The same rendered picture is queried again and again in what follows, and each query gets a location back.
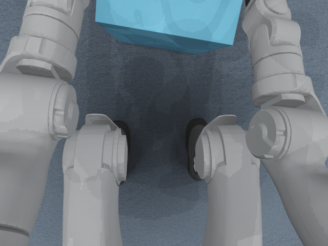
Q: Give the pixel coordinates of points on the right robot upper arm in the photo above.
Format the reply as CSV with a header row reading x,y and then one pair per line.
x,y
292,144

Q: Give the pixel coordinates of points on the robot right forearm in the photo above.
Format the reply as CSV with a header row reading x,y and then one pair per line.
x,y
276,57

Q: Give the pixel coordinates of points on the left robot upper arm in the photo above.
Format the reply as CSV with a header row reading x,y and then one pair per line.
x,y
35,113

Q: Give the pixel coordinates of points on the right robot thigh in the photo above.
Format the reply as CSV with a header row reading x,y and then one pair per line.
x,y
234,200

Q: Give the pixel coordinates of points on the robot right foot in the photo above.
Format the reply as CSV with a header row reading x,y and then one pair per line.
x,y
193,131

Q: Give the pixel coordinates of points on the carton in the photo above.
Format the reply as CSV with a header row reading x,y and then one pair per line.
x,y
189,26

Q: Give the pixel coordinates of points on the robot left forearm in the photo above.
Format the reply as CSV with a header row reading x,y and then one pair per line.
x,y
47,39

